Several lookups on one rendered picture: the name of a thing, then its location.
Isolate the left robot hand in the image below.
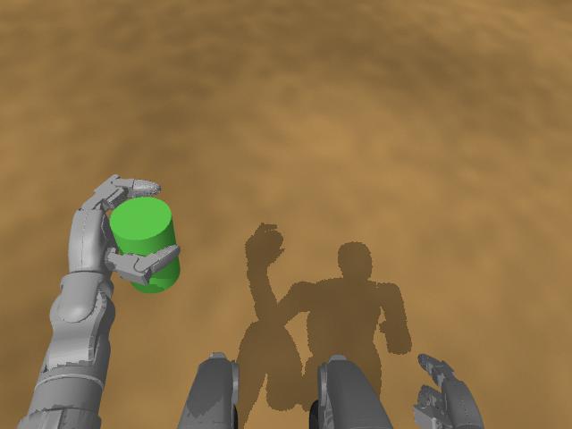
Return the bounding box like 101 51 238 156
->
68 174 181 285

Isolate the right robot hand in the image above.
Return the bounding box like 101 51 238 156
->
413 354 484 429

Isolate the left robot arm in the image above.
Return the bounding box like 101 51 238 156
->
16 271 115 429

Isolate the can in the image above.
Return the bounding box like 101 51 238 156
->
109 197 181 293

